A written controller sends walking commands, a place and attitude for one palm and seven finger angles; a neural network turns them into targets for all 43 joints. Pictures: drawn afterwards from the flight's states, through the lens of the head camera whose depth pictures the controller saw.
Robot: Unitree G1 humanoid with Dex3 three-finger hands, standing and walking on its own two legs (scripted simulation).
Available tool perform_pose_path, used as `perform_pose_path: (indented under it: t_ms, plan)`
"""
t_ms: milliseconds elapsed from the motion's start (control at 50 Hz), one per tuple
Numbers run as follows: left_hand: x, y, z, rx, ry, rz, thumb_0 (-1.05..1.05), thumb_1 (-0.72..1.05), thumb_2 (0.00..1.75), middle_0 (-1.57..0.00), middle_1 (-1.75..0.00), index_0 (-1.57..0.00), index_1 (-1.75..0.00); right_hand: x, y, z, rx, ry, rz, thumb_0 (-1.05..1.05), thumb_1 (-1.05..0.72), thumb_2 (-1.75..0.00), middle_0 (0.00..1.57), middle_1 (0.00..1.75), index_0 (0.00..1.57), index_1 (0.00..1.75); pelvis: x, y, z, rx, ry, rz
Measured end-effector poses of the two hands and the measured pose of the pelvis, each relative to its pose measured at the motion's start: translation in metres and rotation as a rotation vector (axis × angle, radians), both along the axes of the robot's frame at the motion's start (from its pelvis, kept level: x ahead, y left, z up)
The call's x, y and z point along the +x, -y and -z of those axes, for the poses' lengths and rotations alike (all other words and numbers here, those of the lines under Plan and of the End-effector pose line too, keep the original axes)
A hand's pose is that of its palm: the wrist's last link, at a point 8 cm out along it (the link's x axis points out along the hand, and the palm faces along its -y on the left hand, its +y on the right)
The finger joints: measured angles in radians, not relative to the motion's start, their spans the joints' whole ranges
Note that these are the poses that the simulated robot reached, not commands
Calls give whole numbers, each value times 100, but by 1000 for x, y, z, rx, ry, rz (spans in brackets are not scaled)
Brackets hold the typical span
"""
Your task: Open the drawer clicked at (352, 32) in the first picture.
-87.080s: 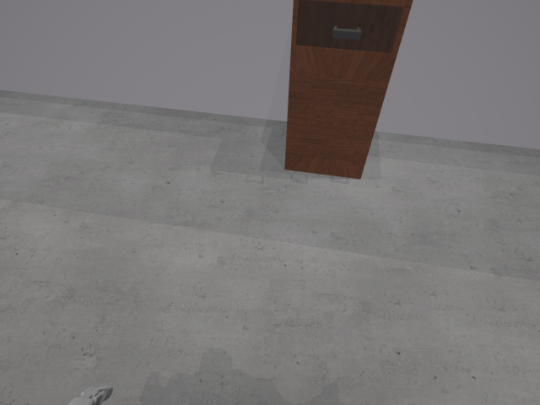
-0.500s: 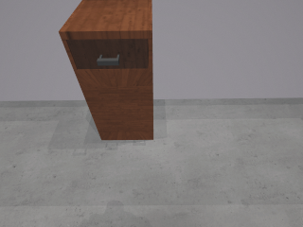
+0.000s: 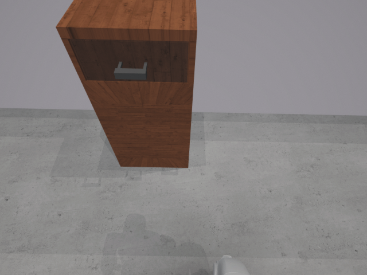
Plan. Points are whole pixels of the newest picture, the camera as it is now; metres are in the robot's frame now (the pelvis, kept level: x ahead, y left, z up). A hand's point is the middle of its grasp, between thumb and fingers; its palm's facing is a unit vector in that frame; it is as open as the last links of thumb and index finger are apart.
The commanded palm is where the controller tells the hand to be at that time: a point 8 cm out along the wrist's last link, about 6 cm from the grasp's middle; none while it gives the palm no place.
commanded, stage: take the last steps up to it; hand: left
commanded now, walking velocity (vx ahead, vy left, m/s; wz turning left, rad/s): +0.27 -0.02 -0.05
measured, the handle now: (132, 69) +0.72 +0.19 -0.01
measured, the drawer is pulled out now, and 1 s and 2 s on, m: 0.00 0.00 0.00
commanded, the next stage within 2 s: come to a stop and stand still in 0.30 s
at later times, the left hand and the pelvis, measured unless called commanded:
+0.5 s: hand (128, 236) +0.23 +0.16 -0.19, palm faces +0.01 -0.98 -0.19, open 7.3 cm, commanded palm none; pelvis +0.19 -0.03 -0.01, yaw +0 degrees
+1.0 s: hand (123, 208) +0.31 +0.18 -0.19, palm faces +0.03 -0.96 -0.26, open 7.3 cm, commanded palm none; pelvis +0.23 -0.03 -0.01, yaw +0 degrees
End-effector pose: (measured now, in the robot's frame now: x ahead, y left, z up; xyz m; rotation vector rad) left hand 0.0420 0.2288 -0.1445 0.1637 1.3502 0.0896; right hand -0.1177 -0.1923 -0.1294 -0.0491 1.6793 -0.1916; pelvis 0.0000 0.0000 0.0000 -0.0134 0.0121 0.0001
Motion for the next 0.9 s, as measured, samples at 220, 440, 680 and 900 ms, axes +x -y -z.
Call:
perform_pose_path:
  t_ms: [220,440,680,900]
  plan:
    - [141,37,13,19,200,10,0,91,90,-20,-30,-20,-30,117,53,29,-27,43,5,1,-91,-89,20,30,20,30,87,36,22,-13,27,-19]
    - [158,19,24,7,5,-37,0,94,90,-20,-30,-20,-30,332,64,16,-104,454,-105,0,-92,-89,19,30,20,30,168,25,18,0,-13,24]
    - [241,29,-5,100,75,-28,0,91,90,-20,-30,-20,-30,381,100,25,-88,290,-98,0,-92,-89,20,30,21,30,226,50,8,46,-8,-15]
    - [251,5,9,97,32,-45,0,91,90,-20,-30,-20,-30,450,98,13,-138,413,-169,0,-91,-89,20,30,20,30,238,30,12,2,-3,-3]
